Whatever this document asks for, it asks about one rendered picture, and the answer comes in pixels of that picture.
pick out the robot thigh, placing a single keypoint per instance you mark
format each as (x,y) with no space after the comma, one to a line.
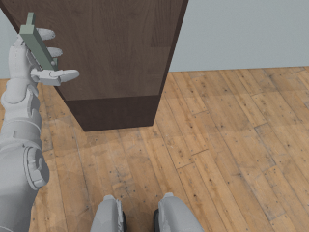
(177,215)
(108,215)

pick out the robot left forearm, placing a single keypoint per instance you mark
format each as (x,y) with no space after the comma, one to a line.
(22,125)

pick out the left robot thigh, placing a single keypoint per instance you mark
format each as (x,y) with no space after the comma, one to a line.
(108,215)

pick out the cupboard door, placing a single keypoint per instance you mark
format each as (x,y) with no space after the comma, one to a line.
(119,47)

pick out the left robot hand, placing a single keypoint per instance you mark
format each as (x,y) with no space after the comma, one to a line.
(21,63)

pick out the robot left upper arm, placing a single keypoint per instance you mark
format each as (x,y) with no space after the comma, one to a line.
(23,172)

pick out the right robot thigh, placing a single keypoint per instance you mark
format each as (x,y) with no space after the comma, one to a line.
(177,215)

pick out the handle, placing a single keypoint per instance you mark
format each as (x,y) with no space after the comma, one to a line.
(32,38)

